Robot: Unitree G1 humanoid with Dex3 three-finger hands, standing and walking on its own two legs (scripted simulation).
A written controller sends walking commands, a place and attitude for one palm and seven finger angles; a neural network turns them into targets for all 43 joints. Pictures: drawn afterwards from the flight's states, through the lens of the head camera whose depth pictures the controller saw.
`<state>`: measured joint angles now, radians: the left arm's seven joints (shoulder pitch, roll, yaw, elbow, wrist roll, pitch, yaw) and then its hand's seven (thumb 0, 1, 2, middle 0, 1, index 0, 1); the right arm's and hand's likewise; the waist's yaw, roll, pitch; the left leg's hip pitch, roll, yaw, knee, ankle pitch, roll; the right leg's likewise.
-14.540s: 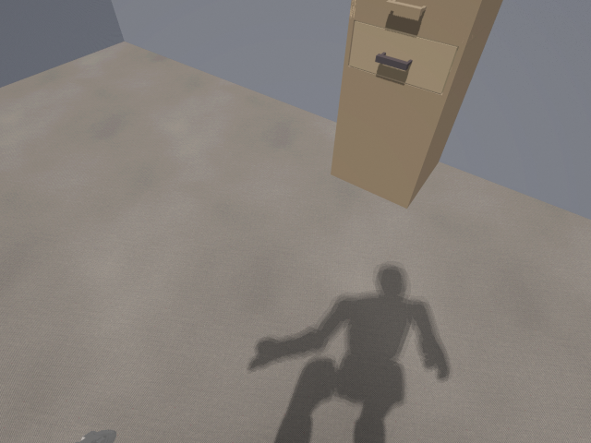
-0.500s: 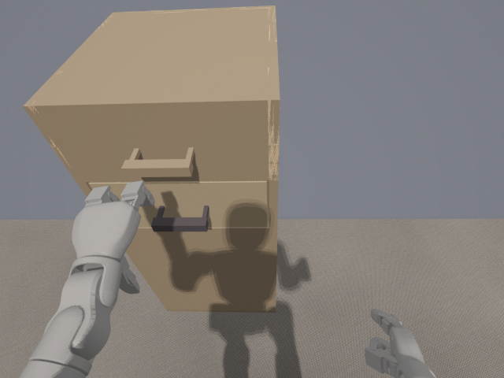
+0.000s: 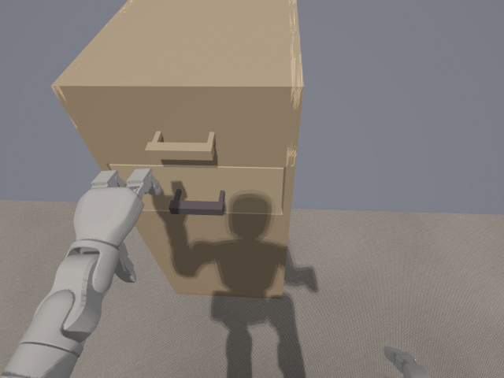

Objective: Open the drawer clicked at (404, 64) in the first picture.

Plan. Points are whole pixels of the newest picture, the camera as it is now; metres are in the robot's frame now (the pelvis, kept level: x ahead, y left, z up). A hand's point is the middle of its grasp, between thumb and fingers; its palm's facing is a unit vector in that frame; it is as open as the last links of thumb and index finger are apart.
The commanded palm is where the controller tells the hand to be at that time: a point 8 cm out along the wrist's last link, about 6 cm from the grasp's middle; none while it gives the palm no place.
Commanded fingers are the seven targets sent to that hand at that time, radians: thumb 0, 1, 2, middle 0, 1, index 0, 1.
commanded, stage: move the hooked fingers above the handle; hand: left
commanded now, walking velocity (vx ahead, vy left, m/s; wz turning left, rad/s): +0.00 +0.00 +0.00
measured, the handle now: (198, 200) +0.49 +0.20 -0.08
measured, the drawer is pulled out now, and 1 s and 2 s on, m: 0.00 0.00 0.00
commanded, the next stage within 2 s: none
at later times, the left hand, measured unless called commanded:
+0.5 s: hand (152, 221) +0.34 +0.22 +0.05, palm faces +0.01 -0.06 -1.00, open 13.8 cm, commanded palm +0.32 +0.23 +0.10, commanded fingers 0.00 -0.50 0.30 -0.30 -1.20 -0.30 -1.20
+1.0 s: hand (174, 205) +0.40 +0.21 +0.01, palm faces +0.00 -0.05 -1.00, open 13.8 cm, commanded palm +0.37 +0.21 +0.07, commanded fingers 0.00 -0.50 0.30 -0.30 -1.20 -0.30 -1.20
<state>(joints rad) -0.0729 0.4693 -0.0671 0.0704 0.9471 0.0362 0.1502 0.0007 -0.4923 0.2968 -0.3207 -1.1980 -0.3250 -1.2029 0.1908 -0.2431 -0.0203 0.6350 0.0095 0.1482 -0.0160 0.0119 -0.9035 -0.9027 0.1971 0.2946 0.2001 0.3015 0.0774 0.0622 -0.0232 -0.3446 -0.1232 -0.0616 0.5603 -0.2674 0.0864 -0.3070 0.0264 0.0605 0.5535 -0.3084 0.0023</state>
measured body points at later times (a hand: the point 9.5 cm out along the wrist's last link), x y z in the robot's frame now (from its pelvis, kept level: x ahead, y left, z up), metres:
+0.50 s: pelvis +0.00 -0.03 +0.00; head +0.03 -0.05 +0.44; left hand +0.33 +0.22 +0.10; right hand +0.18 -0.27 -0.12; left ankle +0.01 +0.06 -0.73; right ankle -0.01 -0.13 -0.73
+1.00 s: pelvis +0.03 -0.03 -0.02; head +0.08 -0.05 +0.43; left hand +0.39 +0.21 +0.07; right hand +0.15 -0.30 -0.14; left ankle +0.01 +0.06 -0.73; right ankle -0.01 -0.13 -0.73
